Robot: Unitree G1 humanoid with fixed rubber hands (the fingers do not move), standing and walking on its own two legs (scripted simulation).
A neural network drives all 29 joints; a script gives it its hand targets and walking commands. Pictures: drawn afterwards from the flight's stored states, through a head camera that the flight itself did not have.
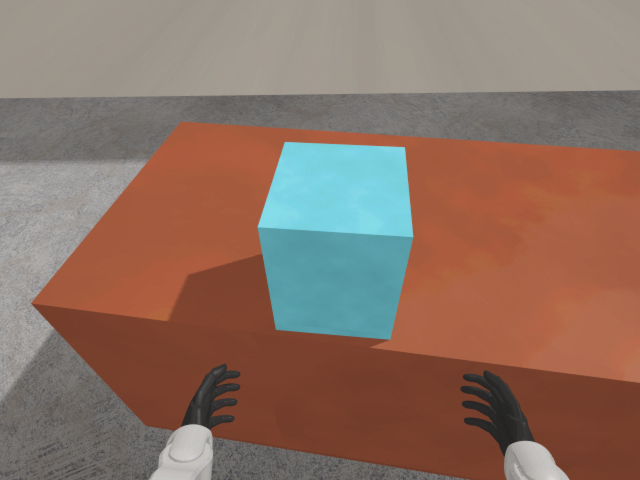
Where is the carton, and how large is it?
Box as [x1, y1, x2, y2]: [258, 142, 412, 339]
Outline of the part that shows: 285,142 258,224 259,237 276,329 389,339 412,240 412,228 404,147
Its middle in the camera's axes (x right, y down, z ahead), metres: +0.03 +0.01 +0.65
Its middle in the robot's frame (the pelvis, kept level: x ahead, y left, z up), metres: +0.48 -0.01 +0.01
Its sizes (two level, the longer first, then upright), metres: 0.210 0.200 0.250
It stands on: a pedestal, 0.65 m high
